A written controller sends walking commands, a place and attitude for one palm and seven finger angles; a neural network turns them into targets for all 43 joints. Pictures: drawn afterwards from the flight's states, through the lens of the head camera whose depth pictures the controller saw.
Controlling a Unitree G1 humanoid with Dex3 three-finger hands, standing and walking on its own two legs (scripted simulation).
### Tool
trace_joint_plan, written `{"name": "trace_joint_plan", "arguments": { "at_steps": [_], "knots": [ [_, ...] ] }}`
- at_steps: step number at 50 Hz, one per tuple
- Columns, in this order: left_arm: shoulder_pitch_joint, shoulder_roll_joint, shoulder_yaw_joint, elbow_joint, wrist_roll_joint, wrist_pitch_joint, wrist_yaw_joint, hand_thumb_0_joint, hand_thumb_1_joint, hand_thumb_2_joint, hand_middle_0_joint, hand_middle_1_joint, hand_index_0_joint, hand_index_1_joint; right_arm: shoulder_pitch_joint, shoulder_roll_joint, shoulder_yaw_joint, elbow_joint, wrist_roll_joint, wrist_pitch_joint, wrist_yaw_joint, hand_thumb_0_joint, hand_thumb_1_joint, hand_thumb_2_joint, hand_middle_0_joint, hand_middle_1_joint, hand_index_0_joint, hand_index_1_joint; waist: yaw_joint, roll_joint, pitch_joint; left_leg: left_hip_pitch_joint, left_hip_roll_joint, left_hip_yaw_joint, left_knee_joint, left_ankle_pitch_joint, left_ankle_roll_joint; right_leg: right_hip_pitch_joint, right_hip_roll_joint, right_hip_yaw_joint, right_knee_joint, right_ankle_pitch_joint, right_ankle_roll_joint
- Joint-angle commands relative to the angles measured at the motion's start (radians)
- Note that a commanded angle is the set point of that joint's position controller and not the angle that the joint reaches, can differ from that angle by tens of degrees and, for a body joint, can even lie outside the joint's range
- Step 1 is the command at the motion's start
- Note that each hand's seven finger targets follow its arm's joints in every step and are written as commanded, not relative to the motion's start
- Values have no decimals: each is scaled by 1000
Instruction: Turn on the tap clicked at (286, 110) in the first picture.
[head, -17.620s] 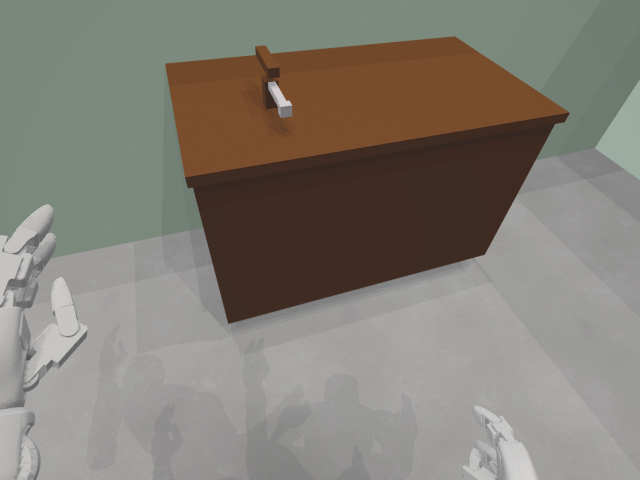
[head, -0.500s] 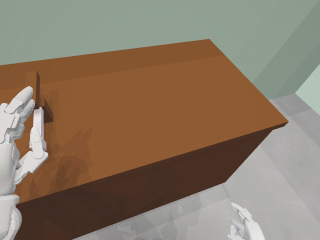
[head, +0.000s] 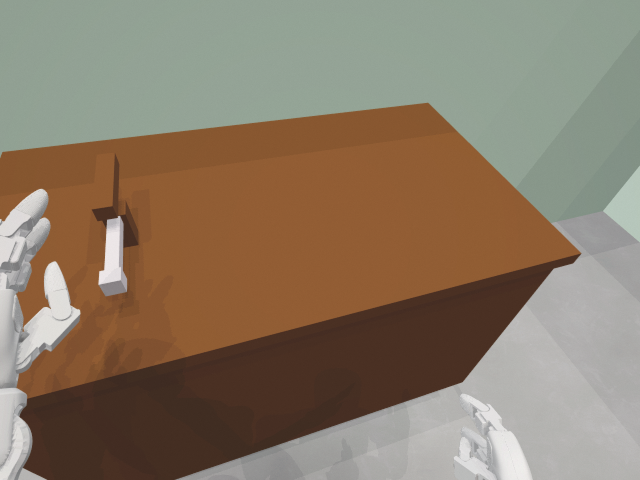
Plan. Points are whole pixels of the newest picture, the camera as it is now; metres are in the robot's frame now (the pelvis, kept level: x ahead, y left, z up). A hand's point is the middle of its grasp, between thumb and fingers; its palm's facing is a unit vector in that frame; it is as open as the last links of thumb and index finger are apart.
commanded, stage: look again from close up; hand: left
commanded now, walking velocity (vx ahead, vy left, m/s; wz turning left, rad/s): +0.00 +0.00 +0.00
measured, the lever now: (113, 281) +0.34 +0.34 +0.02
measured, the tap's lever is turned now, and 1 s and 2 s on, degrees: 0 0 0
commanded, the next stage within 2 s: come to a stop and stand still in 0.26 s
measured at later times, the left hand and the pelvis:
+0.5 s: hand (134, 290) +0.24 +0.22 +0.16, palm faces +0.35 -0.85 -0.38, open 7.4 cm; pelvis +0.02 -0.02 +0.00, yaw +0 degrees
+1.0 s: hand (125, 243) +0.27 +0.23 +0.19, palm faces +0.40 -0.81 -0.42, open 7.4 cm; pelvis +0.02 -0.02 +0.00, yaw -1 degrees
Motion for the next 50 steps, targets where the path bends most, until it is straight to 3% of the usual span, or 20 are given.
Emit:
{"name": "trace_joint_plan", "arguments": {
  "at_steps": [1, 3, 9, 11, 18, 24, 25, 29, 32, 34, 38, 39, 40, 41, 42, 43, 44, 45, 47, 50],
  "knots": [
    [-165, 138, 37, -259, 5, -71, 18, 0, 900, 900, -200, -300, -200, -300, -118, -138, -48, -163, -1, -62, -18, 0, -900, -900, 200, 300, 200, 300, -23, 83, -79, -19, 154, -175, -142, -346, -60, 14, -36, 83, -92, -99, -34],
    [-152, 133, 32, -247, 7, -69, 20, 0, 900, 900, -200, -300, -200, -300, -113, -141, -50, -156, -4, -67, -17, 0, -900, -900, 200, 300, 200, 300, -24, 48, -74, 3, 140, -159, -93, -307, -47, -31, -53, 117, -134, -131, -39],
    [-127, 174, 80, -216, 1, -67, 24, 0, 900, 900, -200, -300, -200, -300, -122, -140, -45, -145, -5, -62, -23, 0, -900, -900, 200, 300, 200, 300, -25, 92, -41, 17, 136, -161, -71, -236, -46, -86, -57, 129, -157, -143, -39],
    [-114, 161, 75, -214, -7, -71, 22, 0, 900, 900, -200, -300, -200, -300, -117, -136, -44, -150, -5, -57, -25, 0, -900, -900, 200, 300, 200, 300, -25, 61, -50, 5, 132, -160, -60, -218, -41, -65, -60, 128, -160, -135, -39],
    [-52, 169, 88, -276, -25, -78, 13, 0, 900, 900, -200, -300, -200, -300, -112, -141, -48, -156, -1, -63, -28, 0, -900, -900, 200, 300, 200, 300, -21, 73, -112, 43, 140, -158, -54, -57, -36, 4, -47, 102, -96, 39, -29],
    [3, 194, 121, -322, -34, -68, 18, 0, 900, 900, -200, -300, -200, -300, -107, -141, -50, -155, 4, -63, -33, 0, -900, -900, 200, 300, 200, 300, -18, 74, -193, 126, 143, -138, 14, 254, -42, 44, -56, 83, -32, 256, -23],
    [5, 170, 100, -310, -37, -68, 14, 0, 900, 900, -200, -300, -200, -300, -98, -144, -48, -154, 2, -59, -32, 0, -900, -900, 200, 300, 200, 300, -21, 62, -195, 130, 147, -139, 12, 284, -44, 42, -51, 69, -26, 255, -20],
    [19, 184, 118, -297, -38, -53, 15, 0, 900, 900, -200, -300, -200, -300, -105, -141, -52, -153, 9, -49, -36, 0, -900, -900, 200, 300, 200, 300, -21, 86, -180, 140, 156, -141, 13, 296, -52, 29, -53, 71, -25, 240, -20],
    [13, 152, 87, -261, -42, -44, 11, 0, 900, 900, -200, -300, -200, -300, -97, -141, -51, -152, 7, -37, -36, 0, -900, -900, 200, 300, 200, 300, -24, 41, -146, 101, 156, -143, -3, 185, -44, 23, -56, 83, -57, 191, -17],
    [-12, 175, 101, -296, -38, -42, 15, 0, 900, 900, -200, -300, -200, -300, -112, -139, -51, -153, 8, -35, -39, 0, -900, -900, 200, 300, 200, 300, -25, 67, -144, 106, 152, -148, -15, 164, -47, 22, -57, 84, -55, 182, -22],
    [-44, 157, 74, -284, -37, -39, 16, 0, 900, 900, -200, -300, -200, -300, -113, -136, -50, -158, 5, -33, -41, 0, -900, -900, 200, 300, 200, 300, -27, 66, -112, 75, 152, -157, -48, 35, -42, 16, -58, 90, -80, 112, -22],
    [-1009, 956, 328, -698, 12, -201, 40, 0, 900, 900, -200, -300, -200, -300, 44, -180, 133, -286, 79, -15, -110, 0, -900, -900, 200, 300, 200, 300, -104, 306, -7, -142, 96, -142, 13, 31, -14, -6, 10, 86, -8, -24, 33],
    [-600, 425, 313, -181, 51, -120, 26, 0, 900, 900, -200, -300, -200, -300, -23, -67, 5, -193, 49, -58, -85, 0, -900, -900, 200, 300, 200, 300, -24, 91, -37, -4, 208, -203, 28, -45, -18, -204, -86, 57, -10, -131, -15],
    [-444, 336, 198, -148, 17, -85, 15, 0, 900, 900, -200, -300, -200, -300, -106, -116, 7, -154, 4, -52, -49, 0, -900, -900, 200, 300, 200, 300, -38, 27, -23, 10, 168, -184, -22, -33, -37, -154, -60, 64, -46, -103, -35],
    [-397, 379, 214, -122, 2, -75, 21, 0, 900, 900, -200, -300, -200, -300, -93, -192, -31, -163, -9, -49, -38, 0, -900, -900, 200, 300, 200, 300, -14, 50, -69, 45, 144, -153, 17, -32, -46, -139, -66, 123, -61, -7, -58],
    [-329, 326, 173, -119, -10, -84, 5, 0, 900, 900, -200, -300, -200, -300, -56, -183, -42, -171, -11, -54, -27, 0, -900, -900, 200, 300, 200, 300, -20, 31, -134, 41, 135, -142, 69, -21, -47, -109, -100, 160, -56, 74, -67],
    [-210, 239, 125, -117, -28, -81, -3, 0, 900, 900, -200, -300, -200, -300, -63, -170, -43, -163, -3, -53, -10, 0, -900, -900, 200, 300, 200, 300, -26, 81, -214, 105, 138, -125, 79, 49, -45, -78, -100, 136, 10, 155, -70],
    [-80, 204, 113, -151, -31, -76, -7, 0, 900, 900, -200, -300, -200, -300, -16, -179, -53, -173, -4, -45, 2, 0, -900, -900, 200, 300, 200, 300, -14, 105, -260, 115, 148, -123, 85, 113, -46, -41, -98, 119, 19, 198, -59],
    [20, 164, 74, -294, -44, -75, -11, 0, 900, 900, -200, -300, -200, -300, -43, -184, -56, -191, 3, -43, 25, 0, -900, -900, 200, 300, 200, 300, -7, 106, -240, 98, 153, -119, 83, 155, -39, -30, -99, 99, 7, 227, -46],
    [119, 186, 113, -305, -48, -62, 4, 0, 900, 900, -200, -300, -200, -300, -59, -179, -57, -189, 9, -34, 24, 0, -900, -900, 200, 300, 200, 300, -6, 11, -198, 76, 169, -133, 49, 180, -38, -32, -83, 48, 17, 214, -28]
  ]
}}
